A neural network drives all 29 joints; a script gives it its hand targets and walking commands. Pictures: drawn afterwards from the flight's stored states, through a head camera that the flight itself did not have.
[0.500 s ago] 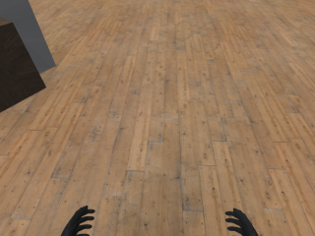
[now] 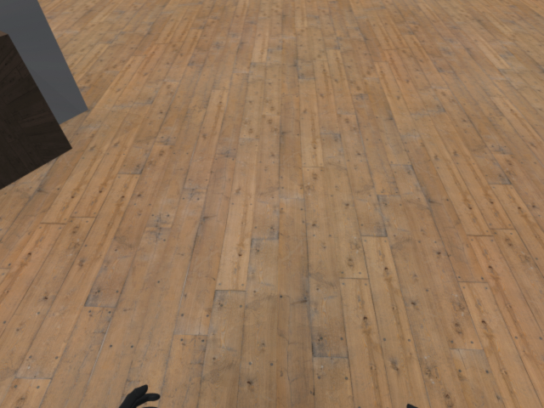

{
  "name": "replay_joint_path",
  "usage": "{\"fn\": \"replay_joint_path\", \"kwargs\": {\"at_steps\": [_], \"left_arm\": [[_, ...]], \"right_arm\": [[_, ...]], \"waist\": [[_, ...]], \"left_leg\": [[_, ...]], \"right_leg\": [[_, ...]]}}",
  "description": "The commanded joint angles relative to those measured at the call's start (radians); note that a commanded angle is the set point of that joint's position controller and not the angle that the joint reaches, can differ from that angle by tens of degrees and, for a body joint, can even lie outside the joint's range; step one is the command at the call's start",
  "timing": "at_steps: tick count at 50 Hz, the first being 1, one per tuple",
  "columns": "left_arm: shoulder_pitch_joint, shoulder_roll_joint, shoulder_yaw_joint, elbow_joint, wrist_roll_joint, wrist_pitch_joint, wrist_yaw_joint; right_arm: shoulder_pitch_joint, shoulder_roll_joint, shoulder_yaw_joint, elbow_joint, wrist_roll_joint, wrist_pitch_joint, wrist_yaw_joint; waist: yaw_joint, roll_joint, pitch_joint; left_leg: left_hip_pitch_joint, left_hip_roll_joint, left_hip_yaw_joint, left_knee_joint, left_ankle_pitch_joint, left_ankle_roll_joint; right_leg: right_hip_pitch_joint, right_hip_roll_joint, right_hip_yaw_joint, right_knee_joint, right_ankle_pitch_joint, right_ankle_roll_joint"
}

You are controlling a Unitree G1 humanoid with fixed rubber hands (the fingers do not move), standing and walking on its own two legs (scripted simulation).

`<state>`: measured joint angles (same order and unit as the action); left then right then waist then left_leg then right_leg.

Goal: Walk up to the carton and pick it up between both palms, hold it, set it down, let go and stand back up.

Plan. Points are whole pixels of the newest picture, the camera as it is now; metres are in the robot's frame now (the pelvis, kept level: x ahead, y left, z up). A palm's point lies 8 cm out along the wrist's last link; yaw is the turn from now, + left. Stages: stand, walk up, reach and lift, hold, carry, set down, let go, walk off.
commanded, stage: stand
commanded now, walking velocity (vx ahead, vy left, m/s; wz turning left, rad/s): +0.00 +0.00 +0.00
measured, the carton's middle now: out of the picture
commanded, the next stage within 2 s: walk up in 1.82 s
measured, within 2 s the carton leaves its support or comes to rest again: neither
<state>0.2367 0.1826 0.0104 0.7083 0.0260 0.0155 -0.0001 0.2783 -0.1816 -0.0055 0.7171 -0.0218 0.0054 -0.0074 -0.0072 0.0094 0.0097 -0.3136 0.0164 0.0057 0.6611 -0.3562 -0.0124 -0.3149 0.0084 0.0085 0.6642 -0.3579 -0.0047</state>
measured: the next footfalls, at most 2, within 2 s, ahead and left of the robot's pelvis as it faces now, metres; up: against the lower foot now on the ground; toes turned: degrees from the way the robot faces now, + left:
none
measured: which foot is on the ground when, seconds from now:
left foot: down 0.00-1.00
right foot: down 0.00-1.00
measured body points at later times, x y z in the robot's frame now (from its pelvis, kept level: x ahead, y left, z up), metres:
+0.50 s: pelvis +0.01 +0.01 +0.01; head +0.02 +0.01 +0.45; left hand +0.10 +0.24 -0.13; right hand +0.08 -0.22 -0.13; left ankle +0.00 +0.13 -0.72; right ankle +0.00 -0.12 -0.72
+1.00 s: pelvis +0.01 +0.02 +0.02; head +0.02 +0.01 +0.47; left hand +0.03 +0.24 -0.14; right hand +0.03 -0.21 -0.14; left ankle +0.00 +0.13 -0.72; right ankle +0.00 -0.12 -0.72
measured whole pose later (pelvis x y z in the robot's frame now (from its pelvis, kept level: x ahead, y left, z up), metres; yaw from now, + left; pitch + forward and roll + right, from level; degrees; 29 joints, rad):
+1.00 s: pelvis +0.01 +0.02 +0.02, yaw +0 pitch -1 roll +0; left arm 0.28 0.14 0.03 1.04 0.01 0.01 0.04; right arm 0.29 -0.14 -0.03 1.02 -0.01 -0.01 -0.04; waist 0.00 0.01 0.03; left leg -0.19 0.00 0.01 0.50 -0.29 0.01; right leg -0.18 -0.01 0.01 0.48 -0.28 0.02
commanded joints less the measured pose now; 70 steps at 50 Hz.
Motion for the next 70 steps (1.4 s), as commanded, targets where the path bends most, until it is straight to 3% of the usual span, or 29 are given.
{"fn": "replay_joint_path", "kwargs": {"at_steps": [1,2,3,5,8,9,11,13,15,19,21,22,28,31,34,35,36,37,40,42,43,45,48,50,56,61,63,68,70], "left_arm": [[0.026,0.098,0.036,-0.050,0.007,-0.020,0.003],[-0.010,0.087,0.029,-0.071,0.003,-0.023,0.011],[0.018,0.088,0.029,-0.064,0.003,-0.024,0.006],[-0.018,0.100,0.032,-0.056,0.011,-0.019,0.013],[-0.015,0.100,0.036,-0.056,0.011,-0.026,0.011],[-0.029,0.066,0.029,-0.061,-0.004,-0.035,0.006],[-0.028,0.075,0.027,-0.037,0.001,-0.035,0.012],[0.030,0.075,0.030,-0.015,-0.003,-0.030,0.016],[-0.015,0.092,0.035,-0.010,-0.003,-0.024,0.026],[-0.017,0.078,0.036,-0.001,-0.002,-0.037,0.014],[0.017,0.046,0.035,0.022,-0.004,-0.026,0.019],[0.021,0.066,0.043,0.040,-0.003,-0.030,0.024],[0.022,0.050,0.038,0.075,-0.005,-0.032,0.021],[0.035,0.078,0.050,0.113,-0.008,-0.023,0.034],[0.066,0.092,0.053,0.157,-0.009,-0.015,0.037],[0.068,0.095,0.054,0.167,-0.012,-0.017,0.037],[0.070,0.071,0.053,0.170,-0.017,-0.015,0.038],[0.087,0.065,0.051,0.189,-0.011,-0.013,0.035],[0.091,0.080,0.050,0.237,-0.015,-0.022,0.041],[0.088,0.072,0.047,0.247,-0.009,-0.025,0.040],[0.041,0.091,0.050,0.244,-0.016,-0.024,0.042],[0.094,0.034,0.031,0.292,-0.010,-0.019,0.044],[0.097,0.060,0.034,0.313,-0.015,-0.019,0.046],[0.104,0.031,0.029,0.331,-0.001,-0.021,0.042],[0.133,0.021,0.020,0.386,-0.007,-0.017,0.044],[0.109,0.014,0.016,0.396,-0.008,-0.025,0.050],[0.125,0.010,0.014,0.420,-0.007,-0.019,0.051],[0.149,0.032,0.020,0.426,-0.012,-0.014,0.052],[0.111,0.004,0.013,0.417,-0.009,-0.013,0.051]], "right_arm": [[0.000,-0.114,-0.030,-0.056,-0.006,-0.010,-0.004],[-0.006,-0.095,-0.034,-0.074,0.002,-0.005,0.000],[0.012,-0.111,-0.040,-0.059,-0.001,-0.004,-0.004],[0.028,-0.058,-0.028,-0.048,0.003,-0.001,-0.007],[0.011,-0.059,-0.026,-0.036,0.000,-0.003,-0.014],[0.008,-0.091,-0.039,-0.038,0.001,-0.009,-0.011],[-0.035,-0.105,-0.051,-0.032,0.002,-0.012,-0.007],[0.013,-0.070,-0.042,0.001,-0.001,-0.007,-0.012],[0.023,-0.067,-0.045,0.014,0.003,-0.006,-0.011],[0.034,-0.081,-0.050,0.036,-0.005,-0.012,-0.012],[-0.003,-0.046,-0.037,0.041,-0.001,-0.011,-0.012],[0.025,-0.077,-0.049,0.059,0.007,-0.008,-0.020],[0.019,-0.074,-0.053,0.094,0.009,-0.018,-0.015],[0.018,-0.089,-0.057,0.131,-0.004,-0.020,-0.028],[0.031,-0.094,-0.061,0.148,0.000,-0.020,-0.024],[0.042,-0.082,-0.059,0.159,0.002,-0.020,-0.029],[0.033,-0.068,-0.045,0.163,0.010,-0.023,-0.031],[0.036,-0.087,-0.049,0.177,0.005,-0.027,-0.034],[0.064,-0.048,-0.047,0.215,0.008,-0.016,-0.035],[0.060,-0.045,-0.042,0.236,0.013,-0.017,-0.035],[0.059,-0.043,-0.043,0.235,0.009,-0.023,-0.034],[0.045,-0.077,-0.052,0.252,0.005,-0.026,-0.031],[0.056,-0.051,-0.043,0.277,0.008,-0.031,-0.029],[0.104,-0.002,-0.030,0.315,0.013,-0.019,-0.034],[0.102,-0.056,-0.044,0.336,0.011,-0.021,-0.037],[0.084,0.019,-0.021,0.368,0.006,-0.025,-0.042],[0.103,-0.006,-0.031,0.375,0.014,-0.023,-0.038],[0.108,-0.004,-0.026,0.386,0.007,-0.014,-0.038],[0.131,0.029,-0.025,0.402,0.015,-0.006,-0.037]], "waist": [[0.025,-0.014,-0.039],[0.010,-0.101,-0.008],[0.014,-0.040,-0.010],[-0.020,-0.023,-0.014],[0.004,0.037,-0.040],[0.007,-0.061,-0.083],[0.006,-0.060,-0.065],[0.016,-0.004,-0.025],[-0.019,-0.035,-0.014],[-0.004,-0.022,-0.040],[0.014,0.055,-0.041],[0.011,-0.001,0.018],[0.006,-0.035,-0.047],[0.011,0.036,-0.009],[0.004,-0.059,-0.016],[-0.002,0.040,-0.020],[0.021,0.024,-0.012],[0.017,0.081,0.006],[-0.004,-0.047,0.021],[0.006,0.041,-0.012],[-0.011,-0.007,0.029],[0.009,0.031,0.024],[0.009,-0.046,0.033],[0.005,0.038,0.054],[0.017,-0.054,0.041],[0.021,0.047,0.040],[0.003,-0.029,0.071],[0.021,-0.019,0.105],[-0.012,-0.015,0.087]], "left_leg": [[-0.018,0.029,-0.043,-0.111,0.221,0.041],[-0.039,0.024,-0.034,-0.115,0.175,0.028],[-0.002,0.024,-0.030,-0.108,0.193,0.031],[0.030,0.026,-0.023,-0.118,0.162,0.037],[0.015,0.035,-0.047,-0.125,0.174,0.049],[0.032,0.045,-0.051,-0.126,0.226,0.044],[0.030,0.033,-0.039,-0.116,0.191,0.038],[0.011,0.042,-0.045,-0.112,0.202,0.039],[0.023,0.026,-0.029,-0.121,0.180,0.039],[0.051,0.033,-0.046,-0.130,0.236,0.051],[0.026,0.049,-0.065,-0.159,0.195,0.052],[-0.001,0.056,-0.071,-0.165,0.228,0.052],[0.050,0.052,-0.060,-0.140,0.259,0.055],[0.074,0.045,-0.061,-0.178,0.347,0.060],[0.094,0.056,-0.069,-0.195,0.317,0.055],[0.084,0.064,-0.073,-0.209,0.347,0.067],[0.065,0.058,-0.074,-0.229,0.332,0.056],[0.078,0.067,-0.077,-0.238,0.330,0.059],[0.126,0.064,-0.072,-0.229,0.315,0.059],[0.129,0.049,-0.067,-0.224,0.292,0.065],[0.119,0.070,-0.070,-0.233,0.325,0.064],[0.086,0.076,-0.080,-0.243,0.328,0.062],[0.089,0.049,-0.072,-0.259,0.287,0.059],[0.124,0.044,-0.057,-0.266,0.292,0.041],[0.125,0.060,-0.081,-0.282,0.249,0.055],[0.139,0.066,-0.068,-0.281,0.311,0.059],[0.142,0.061,-0.069,-0.280,0.278,0.055],[0.091,0.050,-0.063,-0.292,0.180,0.045],[0.107,0.049,-0.060,-0.302,0.186,0.048]], "right_leg": [[0.035,-0.038,0.042,-0.100,0.186,-0.033],[0.011,-0.053,0.061,-0.142,0.138,-0.037],[-0.009,-0.059,0.088,-0.164,0.161,-0.042],[-0.040,-0.074,0.099,-0.158,0.183,-0.047],[0.025,-0.061,0.081,-0.145,0.177,-0.040],[0.046,-0.053,0.058,-0.125,0.224,-0.042],[0.041,-0.060,0.052,-0.140,0.266,-0.040],[0.035,-0.057,0.062,-0.164,0.241,-0.029],[0.017,-0.066,0.071,-0.167,0.241,-0.041],[0.028,-0.057,0.063,-0.163,0.208,-0.045],[0.044,-0.044,0.051,-0.140,0.194,-0.040],[0.020,-0.049,0.050,-0.149,0.195,-0.042],[0.085,-0.065,0.056,-0.171,0.302,-0.034],[0.091,-0.069,0.063,-0.175,0.305,-0.035],[0.096,-0.055,0.049,-0.186,0.302,-0.020],[0.113,-0.061,0.049,-0.193,0.273,-0.011],[0.124,-0.054,0.059,-0.187,0.256,-0.011],[0.115,-0.063,0.047,-0.196,0.264,-0.004],[0.081,-0.069,0.069,-0.232,0.271,-0.014],[0.118,-0.071,0.068,-0.236,0.320,-0.011],[0.098,-0.077,0.071,-0.241,0.333,-0.018],[0.145,-0.074,0.064,-0.253,0.281,-0.018],[0.159,-0.074,0.053,-0.252,0.279,-0.016],[0.101,-0.075,0.057,-0.238,0.252,-0.016],[0.127,-0.066,0.057,-0.271,0.242,-0.010],[0.138,-0.079,0.068,-0.270,0.253,-0.019],[0.100,-0.076,0.061,-0.282,0.264,-0.013],[0.087,-0.071,0.062,-0.297,0.207,-0.011],[0.089,-0.069,0.043,-0.287,0.214,0.000]]}}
